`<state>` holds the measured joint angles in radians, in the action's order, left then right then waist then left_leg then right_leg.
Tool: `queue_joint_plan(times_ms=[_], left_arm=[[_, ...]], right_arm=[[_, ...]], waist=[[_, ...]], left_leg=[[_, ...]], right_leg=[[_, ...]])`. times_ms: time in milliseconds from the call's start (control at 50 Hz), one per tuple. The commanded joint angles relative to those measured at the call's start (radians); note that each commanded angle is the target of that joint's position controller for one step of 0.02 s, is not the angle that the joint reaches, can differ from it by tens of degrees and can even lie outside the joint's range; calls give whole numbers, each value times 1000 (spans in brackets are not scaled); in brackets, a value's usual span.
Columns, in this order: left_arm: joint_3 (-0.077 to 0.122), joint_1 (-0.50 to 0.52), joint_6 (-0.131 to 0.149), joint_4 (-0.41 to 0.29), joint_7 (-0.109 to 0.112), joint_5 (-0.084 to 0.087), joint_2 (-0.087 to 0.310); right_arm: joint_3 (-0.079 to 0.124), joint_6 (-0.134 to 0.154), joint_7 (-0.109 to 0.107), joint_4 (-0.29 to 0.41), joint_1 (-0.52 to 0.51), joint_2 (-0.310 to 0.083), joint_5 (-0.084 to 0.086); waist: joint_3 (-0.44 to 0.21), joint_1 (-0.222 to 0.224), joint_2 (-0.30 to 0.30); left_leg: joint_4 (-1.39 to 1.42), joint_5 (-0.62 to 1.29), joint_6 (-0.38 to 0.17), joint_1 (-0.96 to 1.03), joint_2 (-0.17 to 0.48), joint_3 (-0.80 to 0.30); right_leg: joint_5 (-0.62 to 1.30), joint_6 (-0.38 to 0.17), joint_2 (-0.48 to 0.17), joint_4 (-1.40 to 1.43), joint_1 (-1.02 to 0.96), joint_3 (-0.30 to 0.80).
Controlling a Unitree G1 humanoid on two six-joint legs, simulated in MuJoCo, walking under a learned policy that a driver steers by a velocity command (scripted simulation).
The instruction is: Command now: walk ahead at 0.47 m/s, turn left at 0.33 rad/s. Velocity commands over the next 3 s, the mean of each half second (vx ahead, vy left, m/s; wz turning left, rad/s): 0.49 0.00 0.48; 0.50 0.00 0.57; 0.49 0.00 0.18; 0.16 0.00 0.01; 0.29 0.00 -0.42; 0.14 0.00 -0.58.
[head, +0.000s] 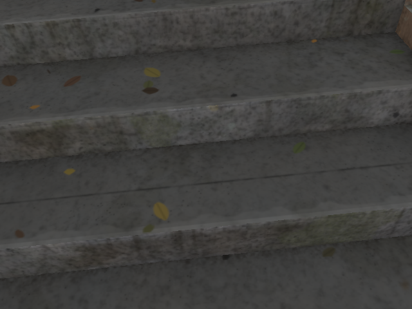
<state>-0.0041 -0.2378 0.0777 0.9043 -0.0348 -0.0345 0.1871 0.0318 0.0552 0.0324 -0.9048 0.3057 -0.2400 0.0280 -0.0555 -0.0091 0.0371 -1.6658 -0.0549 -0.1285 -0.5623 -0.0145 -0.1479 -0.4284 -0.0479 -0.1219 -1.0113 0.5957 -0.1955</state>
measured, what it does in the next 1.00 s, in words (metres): climbs, turning left: left foot 0.15 m higher, then right foot 0.15 m higher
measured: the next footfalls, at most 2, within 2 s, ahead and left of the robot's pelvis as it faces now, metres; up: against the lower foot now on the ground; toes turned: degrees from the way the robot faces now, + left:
left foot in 0.48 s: +0.42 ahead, +0.09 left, +0.15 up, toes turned +19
right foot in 1.00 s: +0.81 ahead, +0.07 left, +0.30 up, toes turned +29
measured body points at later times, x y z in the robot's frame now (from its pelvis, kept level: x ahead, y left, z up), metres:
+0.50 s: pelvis +0.26 +0.00 +0.07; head +0.28 -0.01 +0.52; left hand +0.13 +0.22 -0.06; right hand +0.53 -0.11 +0.00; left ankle +0.38 +0.08 -0.53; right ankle +0.08 -0.11 -0.64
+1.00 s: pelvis +0.58 +0.06 +0.23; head +0.59 +0.10 +0.68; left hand +0.75 +0.30 +0.19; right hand +0.63 -0.15 +0.10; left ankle +0.39 +0.08 -0.51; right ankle +0.77 +0.05 -0.38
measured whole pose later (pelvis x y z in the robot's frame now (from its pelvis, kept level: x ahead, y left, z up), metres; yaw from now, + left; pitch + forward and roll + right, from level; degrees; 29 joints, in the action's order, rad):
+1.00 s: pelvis +0.58 +0.06 +0.23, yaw +33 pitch +6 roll -3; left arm -0.14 0.05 0.13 0.52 -0.02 -0.02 0.05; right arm -0.01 0.01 -0.04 -0.94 0.51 -0.10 0.01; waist -0.04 -0.04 -0.01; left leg -0.28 -0.25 -0.09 -0.01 -0.01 -0.24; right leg -0.34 -0.06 -0.03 -1.21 0.99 -0.13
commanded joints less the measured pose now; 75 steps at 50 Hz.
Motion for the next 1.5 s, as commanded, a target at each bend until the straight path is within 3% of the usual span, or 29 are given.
queue_joint_plan(times_ms=[20, 120, 240, 380, 400, 440, 480, 500, 520, 540, 560, 600, 620, 660, 720, 820, 880, 940, 1000, 1020, 1040, 1060, 1080, 1120, 1180, 1240, 1320, 1400, 1500], left_arm=[[-11, -58, 22, 64, -8, -7, -47], [-33, -39, 19, 58, 12, -24, -39], [-44, -288, -1, 113, 50, -25, 10], [1, -354, -38, 105, 143, 16, 120], [14, -331, -47, 93, 145, 27, 152], [23, -281, -30, 76, 138, 35, 216], [43, -210, -29, 29, 117, 43, 311], [48, -156, -18, -32, 104, 44, 320], [1, -157, 26, -107, 54, 20, 117], [25, -87, 79, -110, 7, 19, 128], [44, -19, 88, -177, -14, 45, 131], [3, 124, 83, -274, -7, 14, 16], [-16, 78, 73, -278, -7, 4, -20], [-52, 6, 60, -294, -24, 6, -76], [-62, 70, 46, -319, -17, 12, -28], [-114, 313, 57, -432, -3, 32, -126], [-144, 580, 81, -544, 14, -15, -142], [-91, 472, 73, -527, 25, 4, -63], [20, 34, 59, -413, 34, 38, 172], [39, -194, 51, -325, 20, 15, 237], [63, -264, 37, -221, 28, -25, 282], [47, -227, 26, -211, 51, -21, 181], [24, -163, 13, -163, 61, 14, 65], [-4, -112, 17, -49, 40, 6, -73], [-16, -154, 25, 52, 14, -3, -120], [-8, -137, 17, 50, -2, 8, -53], [-14, -190, 36, 31, 26, 17, 19], [2, -362, 19, 53, 66, 15, 62], [17, -471, -50, 89, 77, 17, 60]], right_arm=[[-41, -13, 20, 122, 8, 113, 6], [-50, -50, -1, 142, -55, 85, -28], [-66, -63, -25, 199, -233, 100, -20], [-125, -32, 50, 386, -533, 132, 6], [-131, -26, 62, 402, -567, 137, 4], [-91, -15, 58, 377, -444, 102, -13], [-12, -18, 46, 295, -101, -66, -15], [34, -28, 44, 263, 24, -159, -19], [74, -53, 18, 238, 81, -287, -19], [61, -50, -19, 231, 66, -246, -67], [30, -33, -20, 180, 103, -139, -66], [-20, 0, 13, 117, 41, 43, -34], [-36, 10, 19, 94, 13, 87, -39], [-38, 6, 24, 64, 24, 78, -39], [-40, 8, 22, 78, -13, 37, -38], [-46, -27, -8, 5, 190, 29, -44], [-31, -53, -53, -3, 263, 25, -19], [-10, -42, -88, 28, 164, -24, -17], [23, -15, -82, 19, 106, -141, -22], [14, 12, -74, 48, 50, -95, -51], [-15, 34, -31, 77, 159, 105, -31], [-15, 55, 13, 58, 164, 81, -57], [-12, 51, 40, 106, 61, 87, -36], [-38, 33, 41, 196, -95, 98, -33], [-69, 3, 28, 187, -23, 156, 1], [-94, 3, 21, 225, -50, 156, -17], [-89, 0, -4, 272, -189, 92, -41], [-80, 2, -7, 301, -373, 92, -22], [-72, 9, 33, 323, -521, 124, -9]], waist=[[78, -60, -118], [120, -92, -76], [157, 34, -100], [182, 72, -73], [176, 62, -39], [32, -38, -127], [-176, -211, -328], [-242, -273, -314], [-311, -165, 119], [-436, -141, 124], [-271, -93, 65], [32, 15, -154], [34, 60, -118], [38, 115, -95], [78, 136, -102], [112, 15, 58], [57, -69, 74], [-104, 41, 138], [-275, 230, 278], [-387, 285, 54], [-424, 172, -611], [-366, 160, -458], [-145, 112, -269], [69, 17, 12], [100, -54, -50], [108, -97, -15], [47, -36, -101], [1, 99, -130], [148, 168, -146]], left_leg=[[-268, 83, -82, -339, 43, -58], [-224, 188, -21, -498, 18, 37], [-409, 111, 23, -900, 27, 92], [64, -188, 47, -813, 160, 292], [240, -225, 31, -663, 144, 345], [312, -317, -42, -202, -34, 528], [546, -404, -136, 104, -140, 435], [761, -363, -178, 393, -100, 161], [1121, -639, -355, 675, 173, -503], [1444, -756, -332, 692, 275, -942], [1466, -751, -216, 581, 268, -870], [1322, -510, -127, 237, 180, -506], [1286, -411, -107, 180, 119, -377], [1257, -242, -65, 221, 64, -191], [1294, -191, -24, 74, 35, -93], [1324, -288, -56, 240, 83, -264], [1501, -151, -113, 190, 105, -295], [1548, 538, -98, 282, 115, -144], [1096, 1388, -53, 628, 171, -117], [855, 1136, -78, 466, 143, -125], [411, 64, -10, 26, -144, -111], [3, -105, 30, -96, -194, -245], [-139, -114, 27, -213, -154, -179], [-170, -64, -18, -265, -65, -86], [-326, -81, -51, -391, -54, -75], [-184, 10, -29, -491, 0, -59], [99, 168, 90, -406, 67, 162], [395, 190, 113, -469, 125, 207], [632, -119, 106, -586, 86, 288]], right_leg=[[-8, 44, -195, 626, -173, 338], [134, 57, -130, 724, -111, 35], [172, 6, -195, 721, -446, 44], [461, -4, -210, 959, -594, -52], [619, -9, -197, 971, -563, -86], [1821, -27, -212, 766, -516, -146], [2293, -66, -218, 378, -660, -102], [1922, -61, -170, 108, -473, -61], [615, 32, 106, -363, -18, 11], [291, -5, 193, -695, 54, 357], [303, -37, 166, -841, 163, 401], [295, -92, 117, -945, 311, 346], [277, -114, 102, -1064, 338, 338], [281, -124, 80, -1146, 493, 307], [365, -65, 33, -943, 538, 225], [266, 4, 29, -1181, 914, 165], [287, 48, 30, -702, 688, 50], [186, 12, 105, -299, 138, -40], [-15, -77, 136, 41, -188, 213], [-5, -139, 28, 163, -485, 444], [3, -306, -210, 624, -770, 1074], [-16, -317, -259, 753, -706, 1337], [-113, -261, -241, 709, -534, 1130], [-48, -162, -168, 586, -219, 700], [125, -124, -98, 635, -212, 444], [151, -89, -55, 658, -164, 277], [286, -155, -49, 765, -134, 237], [410, -140, -125, 768, -517, 297], [775, -149, -162, 785, -820, 286]])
